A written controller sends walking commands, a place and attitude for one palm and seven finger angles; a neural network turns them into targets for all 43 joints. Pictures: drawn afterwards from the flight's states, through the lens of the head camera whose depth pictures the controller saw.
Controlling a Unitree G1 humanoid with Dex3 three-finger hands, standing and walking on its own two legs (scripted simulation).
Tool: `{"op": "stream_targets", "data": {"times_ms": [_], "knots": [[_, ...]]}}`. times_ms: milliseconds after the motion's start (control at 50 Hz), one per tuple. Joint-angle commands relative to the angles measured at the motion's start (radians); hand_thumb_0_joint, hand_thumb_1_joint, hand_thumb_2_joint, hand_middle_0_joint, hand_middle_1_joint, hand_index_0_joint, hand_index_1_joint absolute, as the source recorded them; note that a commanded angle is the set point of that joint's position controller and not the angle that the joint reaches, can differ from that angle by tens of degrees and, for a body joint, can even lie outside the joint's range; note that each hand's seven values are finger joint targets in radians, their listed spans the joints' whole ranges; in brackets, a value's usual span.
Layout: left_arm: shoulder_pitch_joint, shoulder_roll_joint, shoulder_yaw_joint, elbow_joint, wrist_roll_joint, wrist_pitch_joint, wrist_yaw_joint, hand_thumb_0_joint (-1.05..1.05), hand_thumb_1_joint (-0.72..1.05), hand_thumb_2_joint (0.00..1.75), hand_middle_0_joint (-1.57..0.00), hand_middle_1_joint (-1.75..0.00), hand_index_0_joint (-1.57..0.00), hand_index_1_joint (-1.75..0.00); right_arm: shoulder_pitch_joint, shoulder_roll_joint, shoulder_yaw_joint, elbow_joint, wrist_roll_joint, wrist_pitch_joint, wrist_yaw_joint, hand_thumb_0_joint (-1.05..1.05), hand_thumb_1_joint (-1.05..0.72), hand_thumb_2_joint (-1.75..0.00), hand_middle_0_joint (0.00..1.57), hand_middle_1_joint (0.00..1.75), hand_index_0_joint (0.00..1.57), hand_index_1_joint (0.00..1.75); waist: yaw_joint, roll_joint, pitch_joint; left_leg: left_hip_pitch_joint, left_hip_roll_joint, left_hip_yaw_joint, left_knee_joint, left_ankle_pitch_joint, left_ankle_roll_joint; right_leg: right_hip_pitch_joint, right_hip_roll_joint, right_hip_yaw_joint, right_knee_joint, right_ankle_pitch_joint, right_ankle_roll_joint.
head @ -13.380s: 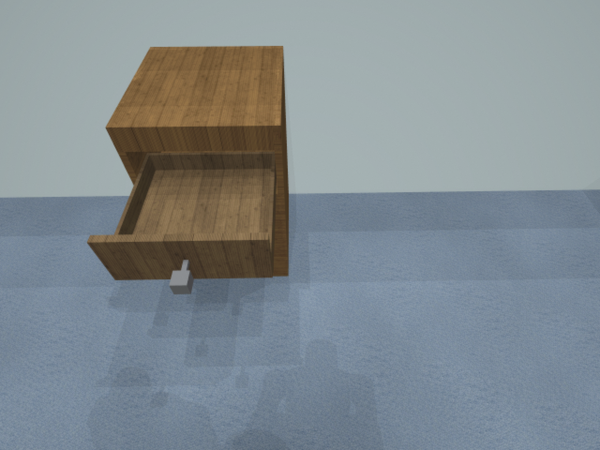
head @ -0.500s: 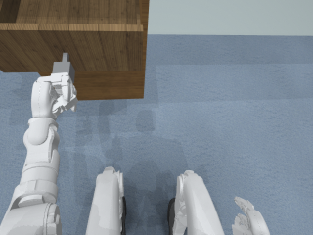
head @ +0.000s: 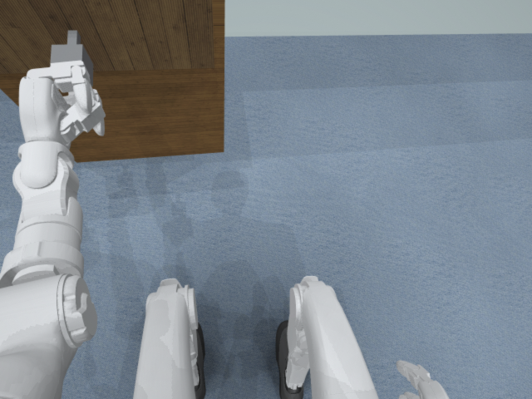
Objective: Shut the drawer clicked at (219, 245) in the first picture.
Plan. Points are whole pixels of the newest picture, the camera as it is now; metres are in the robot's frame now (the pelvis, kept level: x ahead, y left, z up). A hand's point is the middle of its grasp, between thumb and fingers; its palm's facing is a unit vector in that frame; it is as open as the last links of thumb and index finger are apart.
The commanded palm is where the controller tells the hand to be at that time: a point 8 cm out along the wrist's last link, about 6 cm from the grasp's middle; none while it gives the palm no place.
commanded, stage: push the drawer shut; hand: left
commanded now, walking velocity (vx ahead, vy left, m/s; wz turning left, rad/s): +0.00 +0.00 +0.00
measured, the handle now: (73, 55) +0.59 +0.25 +0.02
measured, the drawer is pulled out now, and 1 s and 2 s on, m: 0.07 0.00 0.00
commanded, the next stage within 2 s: pull the fist back off the drawer in 1.08 s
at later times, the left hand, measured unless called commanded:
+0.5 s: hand (96, 72) +0.56 +0.22 +0.02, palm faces +0.10 -0.99 -0.06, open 3.4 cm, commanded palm +0.56 +0.23 +0.02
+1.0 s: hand (89, 59) +0.58 +0.23 +0.02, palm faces +0.10 -0.99 -0.08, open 3.3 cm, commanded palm +0.62 +0.22 +0.02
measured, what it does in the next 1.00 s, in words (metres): stands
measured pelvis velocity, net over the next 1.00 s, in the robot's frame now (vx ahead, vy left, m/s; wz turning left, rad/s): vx -0.01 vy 0.00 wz -0.04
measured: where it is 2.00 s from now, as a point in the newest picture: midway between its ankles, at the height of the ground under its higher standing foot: (242, 376)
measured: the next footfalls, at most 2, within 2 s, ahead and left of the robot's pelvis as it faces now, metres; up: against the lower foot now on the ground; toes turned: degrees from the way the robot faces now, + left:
none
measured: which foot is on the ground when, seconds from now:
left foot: down 0.00-1.00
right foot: down 0.00-1.00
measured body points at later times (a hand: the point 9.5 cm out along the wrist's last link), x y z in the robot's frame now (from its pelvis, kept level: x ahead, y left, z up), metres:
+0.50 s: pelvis +0.00 +0.00 -0.01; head +0.23 +0.04 +0.38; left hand +0.55 +0.27 +0.02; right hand +0.05 -0.27 -0.12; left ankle +0.08 +0.13 -0.50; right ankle +0.06 -0.13 -0.50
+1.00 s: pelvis -0.01 +0.00 -0.02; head +0.22 +0.06 +0.36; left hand +0.57 +0.29 +0.02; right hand +0.00 -0.27 -0.12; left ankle +0.08 +0.13 -0.50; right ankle +0.06 -0.13 -0.50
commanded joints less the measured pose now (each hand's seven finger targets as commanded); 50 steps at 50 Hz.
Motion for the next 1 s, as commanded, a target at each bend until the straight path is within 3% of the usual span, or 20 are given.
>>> {"op": "stream_targets", "data": {"times_ms": [0, 60, 100, 200, 300, 340, 380, 440, 520, 620, 640, 680, 720, 780, 860, 880, 920, 980], "knots": [[-0.478, 0.279, 0.053, -0.223, -0.011, -0.064, -0.002, 0.00, 0.90, 0.90, -1.40, -1.60, -1.40, -1.60, 0.164, -0.197, -0.064, -0.058, -0.005, -0.006, -0.014, 0.00, -0.90, -0.90, 0.20, 0.30, 0.20, 0.30, -0.037, 0.182, -0.630, 0.551, -0.053, -0.029, -0.177, 0.176, 0.029, 0.195, 0.069, 0.028, -0.233, 0.177, -0.021], [-0.477, 0.283, 0.059, -0.231, -0.011, -0.055, -0.010, 0.00, 0.90, 0.90, -1.40, -1.60, -1.40, -1.60, 0.172, -0.201, -0.065, -0.060, -0.006, 0.008, -0.006, 0.00, -0.90, -0.90, 0.20, 0.30, 0.20, 0.30, -0.031, 0.209, -0.662, 0.591, -0.049, -0.038, -0.178, 0.210, 0.024, 0.182, 0.070, 0.021, -0.226, 0.194, -0.024], [-0.506, 0.267, 0.042, -0.204, -0.009, -0.043, -0.011, 0.00, 0.90, 0.90, -1.40, -1.60, -1.40, -1.60, 0.178, -0.198, -0.063, -0.056, -0.005, 0.012, -0.005, 0.00, -0.90, -0.90, 0.20, 0.30, 0.20, 0.30, -0.054, 0.188, -0.624, 0.571, -0.046, -0.043, -0.174, 0.200, 0.029, 0.163, 0.072, 0.019, -0.228, 0.191, -0.021], [-0.568, 0.337, 0.083, -0.189, 0.001, -0.027, -0.007, 0.00, 0.90, 0.90, -1.40, -1.60, -1.40, -1.60, 0.196, -0.202, -0.058, -0.050, -0.007, 0.020, -0.006, 0.00, -0.90, -0.90, 0.20, 0.30, 0.20, 0.30, -0.069, 0.165, -0.624, 0.513, -0.046, -0.035, -0.150, 0.194, 0.038, 0.190, 0.074, 0.029, -0.231, 0.196, -0.016], [-0.617, 0.364, 0.087, -0.199, 0.011, -0.019, -0.016, 0.00, 0.90, 0.90, -1.40, -1.60, -1.40, -1.60, 0.212, -0.202, -0.053, -0.045, -0.012, 0.028, -0.004, 0.00, -0.90, -0.90, 0.20, 0.30, 0.20, 0.30, -0.074, 0.232, -0.649, 0.563, -0.041, -0.042, -0.141, 0.245, 0.035, 0.162, 0.077, 0.019, -0.218, 0.221, -0.019], [-0.625, 0.376, 0.091, -0.189, 0.017, -0.013, -0.016, 0.00, 0.90, 0.90, -1.40, -1.60, -1.40, -1.60, 0.217, -0.208, -0.051, -0.047, -0.013, 0.034, -0.001, 0.00, -0.90, -0.90, 0.20, 0.30, 0.20, 0.30, -0.073, 0.241, -0.663, 0.574, -0.040, -0.048, -0.144, 0.249, 0.031, 0.153, 0.078, 0.013, -0.212, 0.218, -0.021], [-0.652, 0.360, 0.075, -0.185, 0.018, -0.003, -0.014, 0.00, 0.90, 0.90, -1.40, -1.60, -1.40, -1.60, 0.223, -0.206, -0.053, -0.044, -0.014, 0.036, 0.001, 0.00, -0.90, -0.90, 0.20, 0.30, 0.20, 0.30, -0.089, 0.230, -0.659, 0.574, -0.038, -0.052, -0.135, 0.255, 0.034, 0.146, 0.081, 0.013, -0.215, 0.226, -0.019], [-0.690, 0.378, 0.075, -0.193, 0.033, 0.005, -0.009, 0.00, 0.90, 0.90, -1.40, -1.60, -1.40, -1.60, 0.233, -0.208, -0.049, -0.043, -0.018, 0.042, 0.005, 0.00, -0.90, -0.90, 0.20, 0.30, 0.20, 0.30, -0.090, 0.281, -0.669, 0.601, -0.037, -0.060, -0.135, 0.272, 0.029, 0.118, 0.079, 0.006, -0.203, 0.229, -0.023], [-0.722, 0.405, 0.085, -0.181, 0.043, 0.019, -0.002, 0.00, 0.90, 0.90, -1.40, -1.60, -1.40, -1.60, 0.244, -0.212, -0.046, -0.041, -0.020, 0.048, 0.007, 0.00, -0.90, -0.90, 0.20, 0.30, 0.20, 0.30, -0.103, 0.263, -0.665, 0.588, -0.034, -0.062, -0.129, 0.265, 0.032, 0.120, 0.082, 0.006, -0.205, 0.228, -0.021], [-0.787, 0.441, 0.089, -0.203, 0.060, 0.023, 0.001, 0.00, 0.90, 0.90, -1.40, -1.60, -1.40, -1.60, 0.256, -0.211, -0.040, -0.038, -0.023, 0.050, 0.012, 0.00, -0.90, -0.90, 0.20, 0.30, 0.20, 0.30, -0.110, 0.320, -0.696, 0.614, -0.034, -0.068, -0.124, 0.284, 0.031, 0.111, 0.084, 0.003, -0.197, 0.235, -0.025], [-0.783, 0.451, 0.096, -0.188, 0.064, 0.027, 0.003, 0.00, 0.90, 0.90, -1.40, -1.60, -1.40, -1.60, 0.258, -0.213, -0.039, -0.038, -0.023, 0.051, 0.013, 0.00, -0.90, -0.90, 0.20, 0.30, 0.20, 0.30, -0.110, 0.310, -0.690, 0.607, -0.034, -0.070, -0.123, 0.277, 0.031, 0.107, 0.086, 0.003, -0.198, 0.230, -0.025], [-0.817, 0.455, 0.088, -0.166, 0.066, 0.036, 0.005, 0.00, 0.90, 0.90, -1.40, -1.60, -1.40, -1.60, 0.261, -0.214, -0.034, -0.032, -0.023, 0.051, 0.011, 0.00, -0.90, -0.90, 0.20, 0.30, 0.20, 0.30, -0.135, 0.268, -0.658, 0.562, -0.032, -0.069, -0.115, 0.246, 0.037, 0.106, 0.088, 0.004, -0.201, 0.219, -0.020], [-0.835, 0.502, 0.109, -0.155, 0.075, 0.038, 0.006, 0.00, 0.90, 0.90, -1.40, -1.60, -1.40, -1.60, 0.268, -0.217, -0.029, -0.035, -0.024, 0.051, 0.009, 0.00, -0.90, -0.90, 0.20, 0.30, 0.20, 0.30, -0.133, 0.289, -0.650, 0.544, -0.034, -0.066, -0.115, 0.234, 0.037, 0.112, 0.090, 0.005, -0.200, 0.210, -0.022], [-0.902, 0.488, 0.075, -0.164, 0.080, 0.045, 0.005, 0.00, 0.90, 0.90, -1.40, -1.60, -1.40, -1.60, 0.272, -0.215, -0.026, -0.029, -0.023, 0.049, 0.008, 0.00, -0.90, -0.90, 0.20, 0.30, 0.20, 0.30, -0.155, 0.322, -0.656, 0.547, -0.036, -0.067, -0.107, 0.217, 0.039, 0.088, 0.088, 0.007, -0.199, 0.205, -0.021], [-0.945, 0.514, 0.069, -0.141, 0.087, 0.056, 0.006, 0.00, 0.90, 0.90, -1.40, -1.60, -1.40, -1.60, 0.280, -0.225, -0.019, -0.024, -0.022, 0.045, 0.004, 0.00, -0.90, -0.90, 0.20, 0.30, 0.20, 0.30, -0.171, 0.331, -0.642, 0.542, -0.036, -0.079, -0.113, 0.168, 0.037, 0.054, 0.091, -0.001, -0.194, 0.178, -0.022], [-0.956, 0.487, 0.038, -0.125, 0.089, 0.063, 0.005, 0.00, 0.90, 0.90, -1.40, -1.60, -1.40, -1.60, 0.274, -0.223, -0.017, -0.023, -0.020, 0.043, 0.003, 0.00, -0.90, -0.90, 0.20, 0.30, 0.20, 0.30, -0.183, 0.335, -0.620, 0.524, -0.037, -0.075, -0.113, 0.132, 0.039, 0.041, 0.091, 0.003, -0.200, 0.161, -0.021], [-0.972, 0.497, 0.029, -0.095, 0.093, 0.072, 0.006, 0.00, 0.90, 0.90, -1.40, -1.60, -1.40, -1.60, 0.275, -0.228, -0.010, -0.019, -0.020, 0.038, -0.002, 0.00, -0.90, -0.90, 0.20, 0.30, 0.20, 0.30, -0.193, 0.346, -0.579, 0.511, -0.036, -0.084, -0.125, 0.082, 0.037, 0.011, 0.089, -0.004, -0.198, 0.140, -0.022], [-1.017, 0.515, 0.014, -0.117, 0.097, 0.075, 0.010, 0.00, 0.90, 0.90, -1.40, -1.60, -1.40, -1.60, 0.278, -0.232, -0.006, -0.017, -0.019, 0.027, -0.008, 0.00, -0.90, -0.90, 0.20, 0.30, 0.20, 0.30, -0.202, 0.381, -0.618, 0.527, -0.037, -0.083, -0.122, 0.073, 0.038, 0.012, 0.087, 0.000, -0.197, 0.141, -0.022]]}}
